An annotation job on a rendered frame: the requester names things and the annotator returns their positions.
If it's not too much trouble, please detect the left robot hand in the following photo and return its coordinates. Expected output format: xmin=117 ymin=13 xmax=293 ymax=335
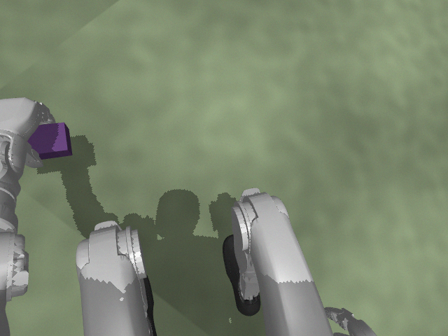
xmin=0 ymin=97 xmax=56 ymax=168

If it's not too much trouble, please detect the right robot foot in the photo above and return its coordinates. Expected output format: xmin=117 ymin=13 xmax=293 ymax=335
xmin=223 ymin=234 xmax=260 ymax=316

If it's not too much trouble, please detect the right robot hand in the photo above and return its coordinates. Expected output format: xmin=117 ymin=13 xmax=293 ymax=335
xmin=324 ymin=307 xmax=377 ymax=336

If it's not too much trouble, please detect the left robot arm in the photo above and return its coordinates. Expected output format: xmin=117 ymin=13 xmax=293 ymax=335
xmin=0 ymin=129 xmax=29 ymax=336

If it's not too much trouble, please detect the small box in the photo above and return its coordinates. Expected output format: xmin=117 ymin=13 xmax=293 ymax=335
xmin=27 ymin=122 xmax=72 ymax=160

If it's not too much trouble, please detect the left robot foot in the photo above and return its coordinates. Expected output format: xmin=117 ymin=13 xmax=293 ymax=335
xmin=143 ymin=276 xmax=157 ymax=336

